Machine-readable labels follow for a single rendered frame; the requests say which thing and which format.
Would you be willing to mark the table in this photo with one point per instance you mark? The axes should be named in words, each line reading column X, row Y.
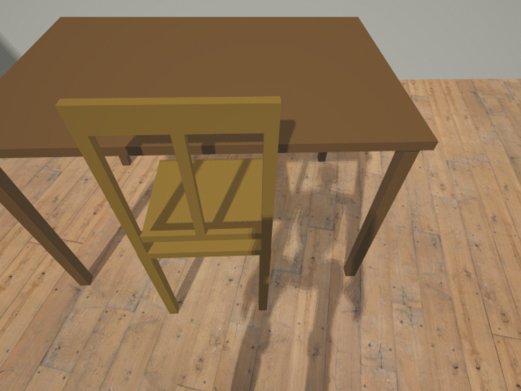
column 338, row 94

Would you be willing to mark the chair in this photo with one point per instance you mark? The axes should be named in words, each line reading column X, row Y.
column 198, row 208

